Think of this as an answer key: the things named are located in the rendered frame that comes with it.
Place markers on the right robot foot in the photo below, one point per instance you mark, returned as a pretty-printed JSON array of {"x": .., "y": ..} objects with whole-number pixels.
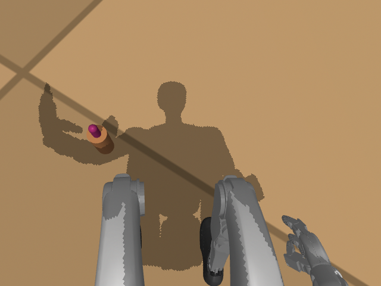
[{"x": 211, "y": 278}]

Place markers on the bottle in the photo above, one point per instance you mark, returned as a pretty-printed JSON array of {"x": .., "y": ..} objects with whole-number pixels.
[{"x": 100, "y": 139}]

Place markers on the right robot arm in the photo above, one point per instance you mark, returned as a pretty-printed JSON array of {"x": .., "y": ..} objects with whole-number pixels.
[{"x": 326, "y": 275}]

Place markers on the right robot hand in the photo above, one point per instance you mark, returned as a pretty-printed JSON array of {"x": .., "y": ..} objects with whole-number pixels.
[{"x": 310, "y": 247}]

